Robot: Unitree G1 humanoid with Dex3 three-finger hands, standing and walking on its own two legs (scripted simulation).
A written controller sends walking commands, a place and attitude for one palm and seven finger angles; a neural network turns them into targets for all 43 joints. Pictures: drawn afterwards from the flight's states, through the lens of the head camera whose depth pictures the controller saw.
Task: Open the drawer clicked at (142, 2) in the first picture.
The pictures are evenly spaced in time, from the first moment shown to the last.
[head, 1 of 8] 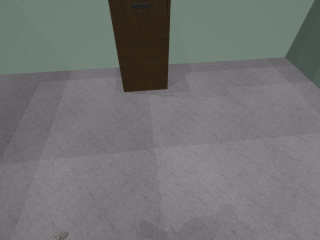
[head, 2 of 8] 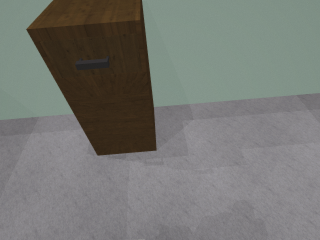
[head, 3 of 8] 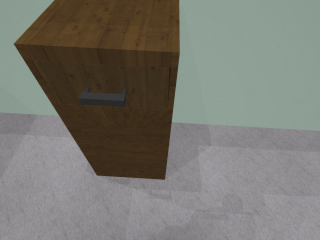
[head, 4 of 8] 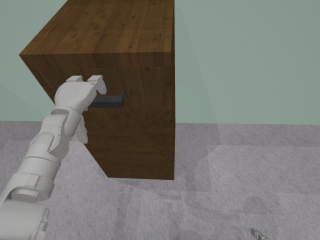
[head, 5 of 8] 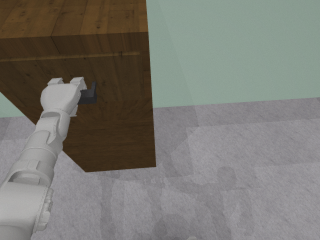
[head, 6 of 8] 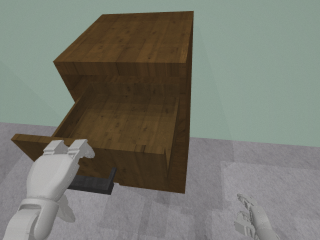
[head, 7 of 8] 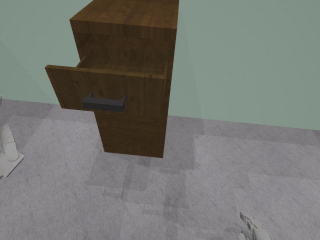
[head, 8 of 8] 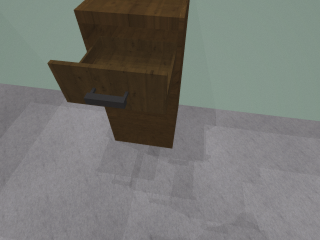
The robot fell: no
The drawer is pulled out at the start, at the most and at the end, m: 0.00 0.30 0.29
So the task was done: yes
